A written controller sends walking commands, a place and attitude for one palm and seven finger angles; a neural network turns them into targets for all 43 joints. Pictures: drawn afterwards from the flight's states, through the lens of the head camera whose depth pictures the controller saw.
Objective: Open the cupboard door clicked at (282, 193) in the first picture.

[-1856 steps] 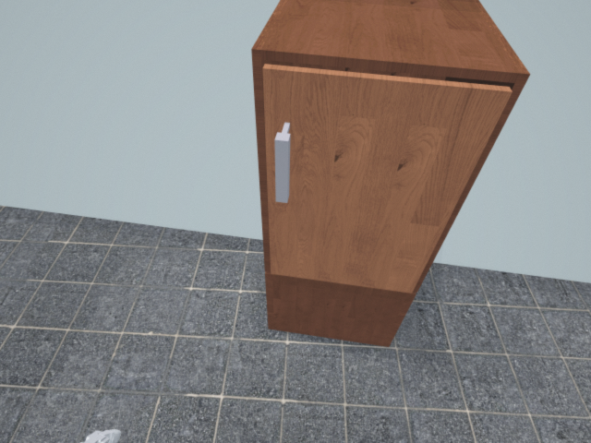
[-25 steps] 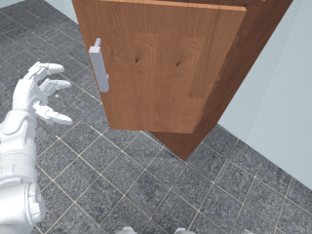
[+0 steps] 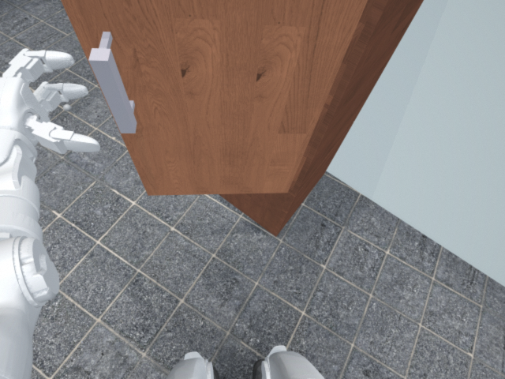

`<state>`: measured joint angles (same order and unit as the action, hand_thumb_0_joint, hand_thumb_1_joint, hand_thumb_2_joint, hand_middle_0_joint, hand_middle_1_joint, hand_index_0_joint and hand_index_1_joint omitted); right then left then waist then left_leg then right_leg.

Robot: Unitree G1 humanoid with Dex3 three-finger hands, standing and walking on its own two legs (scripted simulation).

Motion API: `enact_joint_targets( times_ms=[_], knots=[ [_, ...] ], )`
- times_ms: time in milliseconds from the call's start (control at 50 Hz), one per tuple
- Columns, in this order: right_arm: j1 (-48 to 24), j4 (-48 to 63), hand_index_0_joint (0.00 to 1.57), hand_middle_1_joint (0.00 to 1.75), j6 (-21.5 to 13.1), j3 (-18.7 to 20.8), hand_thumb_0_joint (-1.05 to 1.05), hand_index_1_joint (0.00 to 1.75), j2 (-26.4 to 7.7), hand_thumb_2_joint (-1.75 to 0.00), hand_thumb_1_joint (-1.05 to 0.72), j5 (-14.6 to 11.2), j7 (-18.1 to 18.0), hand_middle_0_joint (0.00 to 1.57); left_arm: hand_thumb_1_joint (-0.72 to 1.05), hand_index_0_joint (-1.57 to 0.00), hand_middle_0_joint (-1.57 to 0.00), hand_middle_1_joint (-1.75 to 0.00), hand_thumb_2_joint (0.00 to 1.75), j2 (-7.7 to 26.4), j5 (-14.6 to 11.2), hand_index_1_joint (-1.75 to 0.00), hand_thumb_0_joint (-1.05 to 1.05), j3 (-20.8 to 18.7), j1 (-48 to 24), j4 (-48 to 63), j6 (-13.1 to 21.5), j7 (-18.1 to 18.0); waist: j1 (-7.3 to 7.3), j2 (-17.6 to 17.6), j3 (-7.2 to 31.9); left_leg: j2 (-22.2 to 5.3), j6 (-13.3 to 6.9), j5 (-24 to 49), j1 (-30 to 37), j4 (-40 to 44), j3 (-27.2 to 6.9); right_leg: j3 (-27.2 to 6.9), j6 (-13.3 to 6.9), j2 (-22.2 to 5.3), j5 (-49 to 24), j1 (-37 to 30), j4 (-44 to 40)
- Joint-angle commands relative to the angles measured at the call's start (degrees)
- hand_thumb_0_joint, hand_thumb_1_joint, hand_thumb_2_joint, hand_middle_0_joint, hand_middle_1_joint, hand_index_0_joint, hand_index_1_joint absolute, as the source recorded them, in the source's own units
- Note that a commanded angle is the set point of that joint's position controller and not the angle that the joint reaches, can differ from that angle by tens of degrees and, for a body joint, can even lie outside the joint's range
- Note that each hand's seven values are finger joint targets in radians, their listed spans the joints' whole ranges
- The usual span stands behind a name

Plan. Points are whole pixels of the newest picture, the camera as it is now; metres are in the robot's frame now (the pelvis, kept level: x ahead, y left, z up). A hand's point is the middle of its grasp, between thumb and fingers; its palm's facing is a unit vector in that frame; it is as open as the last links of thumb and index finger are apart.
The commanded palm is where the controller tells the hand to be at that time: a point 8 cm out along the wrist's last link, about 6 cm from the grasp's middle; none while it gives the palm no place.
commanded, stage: move the hooked fingers beside the handle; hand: left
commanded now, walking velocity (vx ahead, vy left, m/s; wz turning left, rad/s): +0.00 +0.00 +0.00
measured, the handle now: (118, 86) +0.56 +0.17 +0.09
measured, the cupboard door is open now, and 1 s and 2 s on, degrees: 41 41 41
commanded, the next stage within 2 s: slide the fingers in behind the handle in 0.82 s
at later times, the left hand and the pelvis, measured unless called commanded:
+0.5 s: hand (56, 105) +0.51 +0.25 +0.10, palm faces -0.02 -1.00 +0.00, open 14.0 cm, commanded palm +0.49 +0.28 +0.09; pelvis +0.02 +0.00 +0.00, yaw +0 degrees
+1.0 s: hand (57, 113) +0.49 +0.24 +0.10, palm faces -0.02 -1.00 +0.01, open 14.0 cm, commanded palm +0.48 +0.27 +0.09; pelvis +0.01 +0.00 +0.00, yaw +0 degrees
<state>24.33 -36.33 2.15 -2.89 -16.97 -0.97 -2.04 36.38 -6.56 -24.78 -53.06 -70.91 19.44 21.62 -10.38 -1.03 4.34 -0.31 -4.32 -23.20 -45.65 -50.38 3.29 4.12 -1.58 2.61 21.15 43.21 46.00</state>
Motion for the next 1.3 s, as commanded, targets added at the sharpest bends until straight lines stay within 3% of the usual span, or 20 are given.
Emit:
enact_joint_targets(
  times_ms=[0, 100, 140, 180, 260, 280, 360, 460, 500, 540, 600, 620, 660, 720, 780, 940, 1000, 1100, 1180, 1280],
  knots=[
    [9.88, 1.91, 0.2, 0.3, -0.06, 3.79, 0.0, 0.3, -11.58, -0.9, -0.9, 0.63, -0.77, 0.2, -0.5, -0.3, -0.3, -1.2, 0.3, 18.38, -1.05, -1.2, 0.0, -2.68, -30.67, 10.91, 4.6, -0.27, -1.09, -8.16, 25.91, -1.91, 2.83, 23.66, 22.87, 3.71, -8.84, -2.97, 0.19, 0.56, -14.01, -2.97, -3.5],
    [11.18, 3.21, 0.2, 0.3, 0.88, 3.63, 0.0, 0.3, -11.78, -0.9, -0.9, 0.7, -0.63, 0.2, -0.5, -0.3, -0.3, -1.2, 0.3, 22.12, 0.57, -1.2, 0.0, -4.62, -22.6, 6.98, 1.83, 0.88, 1.0, -8.32, 26.91, -1.52, 2.3, 24.49, 18.49, 3.26, -7.24, -3.45, 0.16, 0.41, -17.07, -6.7, -2.81],
    [11.12, 4.0, 0.2, 0.3, 1.39, 3.58, 0.0, 0.3, -11.39, -0.9, -0.9, 0.55, -0.45, 0.2, -0.5, -0.3, -0.3, -1.2, 0.3, 21.27, 0.38, -1.2, 0.0, -3.96, -21.49, 7.82, 1.34, 1.49, 0.96, -7.65, 26.16, -1.39, 1.85, 24.11, 16.59, 3.16, -6.2, -3.84, 0.38, 0.44, -18.7, -8.23, -3.14],
    [11.28, 4.97, 0.2, 0.3, 1.55, 3.8, 0.0, 0.3, -11.73, -0.9, -0.9, 0.59, -0.69, 0.2, -0.5, -0.3, -0.3, -1.2, 0.3, 24.3, -0.07, -1.2, 0.0, -6.26, -20.68, 10.19, 1.84, 2.01, 1.55, -5.8, 27.96, -1.28, 1.58, 24.88, 15.47, 3.2, -5.85, -4.31, 0.4, 0.72, -21.47, -11.73, -2.9],
    [11.16, 5.05, 0.2, 0.3, 1.7, 4.35, 0.0, 0.3, -11.52, -0.9, -0.9, 0.58, -0.79, 0.2, -0.5, -0.3, -0.3, -1.2, 0.3, 25.47, -1.66, -1.2, 0.0, -7.84, -23.86, 16.48, 4.19, 2.89, 1.36, -8.81, 30.45, -1.44, 1.54, 27.36, 18.61, 2.66, -5.85, -4.55, 0.16, 0.92, -23.94, -12.43, -2.75],
    [11.24, 4.99, 0.2, 0.3, 1.8, 4.37, 0.0, 0.3, -11.36, -0.9, -0.9, 0.51, -0.65, 0.2, -0.5, -0.3, -0.3, -1.2, 0.3, 25.18, -1.52, -1.2, 0.0, -7.76, -22.96, 17.41, 4.45, 3.2, 1.7, -10.92, 32.3, -1.42, 1.75, 29.26, 20.74, 2.69, -5.8, -4.55, 0.19, 1.13, -24.73, -12.31, -2.78],
    [10.86, 3.92, 0.2, 0.3, 2.39, 4.21, 0.0, 0.3, -10.6, -0.9, -0.9, 0.11, -0.45, 0.2, -0.5, -0.3, -0.3, -1.2, 0.3, 18.15, -2.56, -1.2, 0.0, -3.03, -21.8, 15.41, 3.46, 4.55, 0.26, -12.58, 27.93, -1.9, 1.91, 32.18, 24.94, 2.35, -6.49, -3.31, 0.06, 1.4, -22.7, -6.34, -3.61],
    [10.54, 3.64, 0.2, 0.3, 2.81, 4.36, 0.0, 0.3, -10.71, -0.9, -0.9, 0.02, -0.4, 0.2, -0.5, -0.3, -0.3, -1.2, 0.3, 13.18, -3.75, -1.2, 0.0, 0.12, -19.72, 14.08, 0.83, 5.08, 0.1, -10.44, 24.97, -2.14, 2.17, 34.49, 26.33, 2.68, -7.44, -2.36, 0.02, 1.31, -21.59, -3.53, -4.02],
    [10.26, 3.87, 0.2, 0.3, 2.9, 4.5, 0.0, 0.3, -10.65, -0.9, -0.9, 0.21, -0.14, 0.2, -0.5, -0.3, -0.3, -1.2, 0.3, 13.62, -3.95, -1.2, 0.0, -0.62, -19.02, 16.28, 1.12, 4.51, 0.87, -10.76, 27.38, -2.29, 2.64, 36.56, 27.69, 2.61, -7.63, -2.38, 0.16, 1.32, -22.61, -4.51, -3.73],
    [9.77, 4.03, 0.2, 0.3, 2.93, 4.54, 0.0, 0.3, -10.7, -0.9, -0.9, 0.26, -0.07, 0.2, -0.5, -0.3, -0.3, -1.2, 0.3, 15.26, -3.94, -1.2, 0.0, -2.39, -18.4, 15.72, 1.52, 3.36, 0.94, -7.34, 26.11, -2.2, 2.37, 34.3, 25.12, 2.65, -7.38, -2.44, 0.25, 1.27, -22.69, -5.62, -3.59],
    [9.29, 4.64, 0.2, 0.3, 2.64, 4.78, 0.0, 0.3, -10.46, -0.9, -0.9, 0.39, 0.05, 0.2, -0.5, -0.3, -0.3, -1.2, 0.3, 16.53, -3.46, -1.2, 0.0, -4.08, -19.42, 19.52, 3.25, 1.55, 2.1, -9.43, 28.99, -2.2, 2.91, 37.55, 27.56, 2.6, -7.79, -2.5, 0.1, 1.17, -23.68, -6.58, -2.81],
    [8.92, 4.84, 0.2, 0.3, 2.67, 4.54, 0.0, 0.3, -10.18, -0.9, -0.9, 0.26, 0.26, 0.2, -0.5, -0.3, -0.3, -1.2, 0.3, 14.58, -3.22, -1.2, 0.0, -2.31, -19.29, 19.83, 3.51, 1.26, 1.78, -10.02, 28.9, -2.27, 3.15, 37.91, 28.27, 2.62, -7.85, -2.42, 0.2, 1.18, -23.22, -5.9, -2.8],
    [8.7, 4.86, 0.2, 0.3, 2.57, 4.5, 0.0, 0.3, -10.33, -0.9, -0.9, 0.34, 0.18, 0.2, -0.5, -0.3, -0.3, -1.2, 0.3, 16.26, -3.08, -1.2, 0.0, -3.75, -19.51, 19.65, 3.97, 0.5, 2.02, -10.08, 27.96, -2.27, 3.27, 37.67, 27.75, 2.48, -7.89, -2.4, 0.0, 1.21, -22.68, -5.84, -2.62],
    [8.02, 4.81, 0.2, 0.3, 2.68, 4.36, 0.0, 0.3, -10.31, -0.9, -0.9, 0.12, 0.06, 0.2, -0.5, -0.3, -0.3, -1.2, 0.3, 15.95, -2.34, -1.2, 0.0, -3.1, -19.41, 16.62, 3.25, 0.46, 1.36, -6.48, 26.03, -1.93, 2.51, 31.45, 24.15, 3.16, -7.16, -2.78, 0.42, 1.1, -21.66, -7.46, -3.31],
    [7.58, 4.96, 0.2, 0.3, 2.66, 3.83, 0.0, 0.3, -10.18, -0.9, -0.9, -0.06, -0.11, 0.2, -0.5, -0.3, -0.3, -1.2, 0.3, 14.32, -2.28, -1.2, 0.0, -0.98, -20.84, 16.71, 3.25, 1.32, 1.21, -10.5, 25.92, -2.0, 3.05, 32.52, 25.94, 3.3, -7.44, -2.58, 0.22, 0.98, -20.49, -5.59, -3.22],
    [7.64, 3.61, 0.2, 0.3, 2.11, 3.9, 0.0, 0.3, -10.8, -0.9, -0.9, -0.05, -0.46, 0.2, -0.5, -0.3, -0.3, -1.2, 0.3, 11.23, -3.46, -1.2, 0.0, 1.0, -22.53, 11.94, 3.13, 2.06, -0.33, -5.94, 21.67, -2.15, 2.8, 22.52, 22.97, 4.26, -8.78, -2.0, -0.02, 1.06, -13.3, -2.03, -3.92],
    [7.89, 3.4, 0.2, 0.3, 1.64, 3.78, 0.0, 0.3, -10.78, -0.9, -0.9, 0.12, -0.47, 0.2, -0.5, -0.3, -0.3, -1.2, 0.3, 10.59, -3.0, -1.2, 0.0, 1.9, -25.22, 12.97, 3.25, 1.2, -0.23, -9.42, 22.88, -2.04, 3.25, 21.77, 24.43, 4.33, -9.34, -1.94, -0.22, 0.87, -11.51, -0.28, -3.57],
    [8.55, 3.34, 0.2, 0.3, 1.05, 4.08, 0.0, 0.3, -10.75, -0.9, -0.9, 0.51, -0.01, 0.2, -0.5, -0.3, -0.3, -1.2, 0.3, 10.89, -2.26, -1.2, 0.0, 0.81, -25.98, 15.13, 4.52, -1.52, 0.42, -9.59, 26.5, -2.31, 3.77, 22.55, 26.62, 4.07, -10.13, -1.76, -0.28, 1.06, -10.7, 0.12, -3.04],
    [9.03, 3.38, 0.2, 0.3, 1.01, 3.95, 0.0, 0.3, -10.91, -0.9, -0.9, 0.51, 0.04, 0.2, -0.5, -0.3, -0.3, -1.2, 0.3, 13.96, -1.07, -1.2, 0.0, -1.54, -25.38, 12.73, 4.11, -3.45, 0.64, -7.06, 24.72, -1.86, 3.06, 20.77, 22.03, 4.08, -9.01, -2.15, -0.12, 1.0, -11.6, -2.47, -2.97],
    [9.19, 4.17, 0.2, 0.3, 0.99, 3.99, 0.0, 0.3, -10.35, -0.9, -0.9, 0.68, 0.54, 0.2, -0.5, -0.3, -0.3, -1.2, 0.3, 12.37, -0.2, -1.2, 0.0, -0.56, -24.67, 15.42, 4.93, -4.65, 1.3, -9.87, 27.3, -1.92, 3.37, 24.22, 24.45, 3.71, -8.69, -2.16, -0.18, 1.21, -13.75, -3.0, -2.48]
  ],
)
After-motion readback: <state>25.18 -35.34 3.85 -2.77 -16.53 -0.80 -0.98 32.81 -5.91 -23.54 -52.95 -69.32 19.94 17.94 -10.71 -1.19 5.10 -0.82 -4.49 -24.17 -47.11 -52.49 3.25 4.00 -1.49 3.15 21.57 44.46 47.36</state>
